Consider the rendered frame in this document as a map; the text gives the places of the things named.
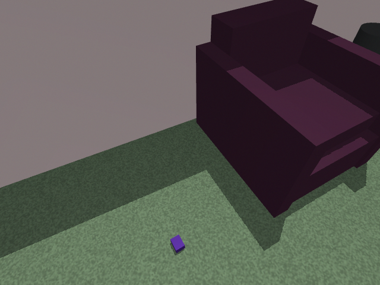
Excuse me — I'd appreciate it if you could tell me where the armchair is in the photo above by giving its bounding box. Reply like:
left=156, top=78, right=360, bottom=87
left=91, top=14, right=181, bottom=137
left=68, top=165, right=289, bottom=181
left=196, top=0, right=380, bottom=218

